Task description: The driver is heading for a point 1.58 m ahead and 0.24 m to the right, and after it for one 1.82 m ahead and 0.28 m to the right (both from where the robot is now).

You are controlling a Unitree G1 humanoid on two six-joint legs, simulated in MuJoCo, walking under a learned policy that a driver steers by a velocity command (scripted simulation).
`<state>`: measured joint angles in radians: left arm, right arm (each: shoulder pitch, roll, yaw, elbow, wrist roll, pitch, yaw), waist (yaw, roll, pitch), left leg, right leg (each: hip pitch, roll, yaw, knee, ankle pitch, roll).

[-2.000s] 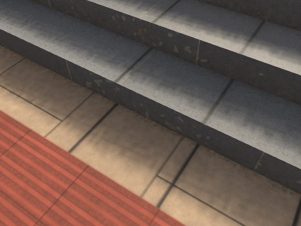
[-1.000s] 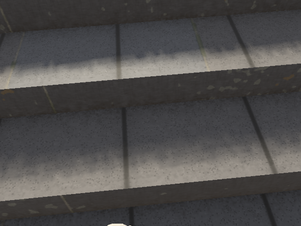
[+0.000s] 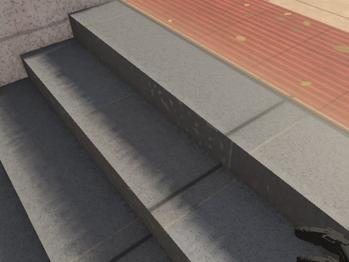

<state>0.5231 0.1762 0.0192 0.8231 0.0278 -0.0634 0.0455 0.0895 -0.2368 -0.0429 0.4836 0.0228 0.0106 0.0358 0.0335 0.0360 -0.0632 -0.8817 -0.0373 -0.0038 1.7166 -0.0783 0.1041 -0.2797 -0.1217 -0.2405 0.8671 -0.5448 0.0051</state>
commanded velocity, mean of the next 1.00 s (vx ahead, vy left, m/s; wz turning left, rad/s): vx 0.84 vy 0.00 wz -0.07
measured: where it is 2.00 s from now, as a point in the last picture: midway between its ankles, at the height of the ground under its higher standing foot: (258, 116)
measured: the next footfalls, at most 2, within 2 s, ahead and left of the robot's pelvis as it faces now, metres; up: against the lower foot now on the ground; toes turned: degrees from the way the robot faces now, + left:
left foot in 0.32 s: +0.35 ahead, +0.09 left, +0.00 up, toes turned +14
right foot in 0.74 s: +0.71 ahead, -0.05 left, +0.16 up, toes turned +2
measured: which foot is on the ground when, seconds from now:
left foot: up 0.00-0.30, down 0.32-0.74, up 0.76-1.00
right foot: down 0.00-0.30, up 0.32-0.72, down 0.74-1.00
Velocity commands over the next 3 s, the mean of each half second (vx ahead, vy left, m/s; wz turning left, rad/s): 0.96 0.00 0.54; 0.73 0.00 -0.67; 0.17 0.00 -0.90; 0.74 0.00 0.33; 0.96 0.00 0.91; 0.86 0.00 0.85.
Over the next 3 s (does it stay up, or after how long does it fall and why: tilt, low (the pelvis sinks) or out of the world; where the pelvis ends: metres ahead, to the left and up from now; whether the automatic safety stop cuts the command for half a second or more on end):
stays up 1.80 -0.38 0.33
